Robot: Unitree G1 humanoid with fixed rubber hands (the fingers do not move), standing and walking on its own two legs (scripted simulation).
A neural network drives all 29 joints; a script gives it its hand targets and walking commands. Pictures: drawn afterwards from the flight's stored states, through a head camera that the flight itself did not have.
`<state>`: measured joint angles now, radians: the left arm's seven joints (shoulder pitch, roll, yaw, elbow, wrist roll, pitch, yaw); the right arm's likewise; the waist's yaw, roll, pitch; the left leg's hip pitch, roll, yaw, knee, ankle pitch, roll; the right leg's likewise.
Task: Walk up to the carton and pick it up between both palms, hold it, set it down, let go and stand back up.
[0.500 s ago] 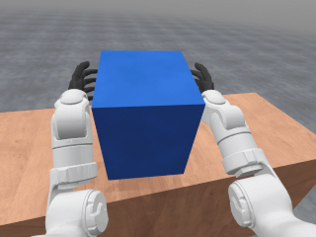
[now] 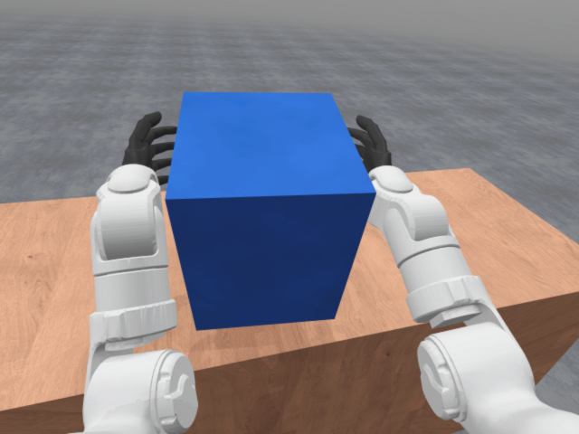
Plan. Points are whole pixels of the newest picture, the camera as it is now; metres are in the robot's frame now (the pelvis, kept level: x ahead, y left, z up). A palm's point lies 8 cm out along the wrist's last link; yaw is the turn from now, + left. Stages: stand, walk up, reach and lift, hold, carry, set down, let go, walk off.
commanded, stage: hold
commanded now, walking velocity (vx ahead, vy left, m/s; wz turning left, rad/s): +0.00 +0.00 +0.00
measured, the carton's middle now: (263, 212) +0.38 +0.02 +0.19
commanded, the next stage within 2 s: set down in 1.70 s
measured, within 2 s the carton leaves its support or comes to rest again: neither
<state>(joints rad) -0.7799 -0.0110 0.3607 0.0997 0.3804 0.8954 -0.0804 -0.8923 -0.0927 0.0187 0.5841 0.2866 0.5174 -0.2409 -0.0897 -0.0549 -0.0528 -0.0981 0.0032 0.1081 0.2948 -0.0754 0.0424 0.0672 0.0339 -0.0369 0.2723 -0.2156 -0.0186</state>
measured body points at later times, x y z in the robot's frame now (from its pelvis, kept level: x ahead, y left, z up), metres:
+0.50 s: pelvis +0.00 +0.00 +0.00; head -0.07 +0.03 +0.44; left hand +0.37 +0.17 +0.26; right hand +0.38 -0.13 +0.26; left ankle +0.07 +0.09 -0.75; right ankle -0.03 -0.10 -0.75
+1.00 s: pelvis +0.00 +0.00 +0.00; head -0.07 +0.03 +0.44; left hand +0.37 +0.17 +0.26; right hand +0.38 -0.13 +0.26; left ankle +0.07 +0.09 -0.75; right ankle -0.03 -0.10 -0.75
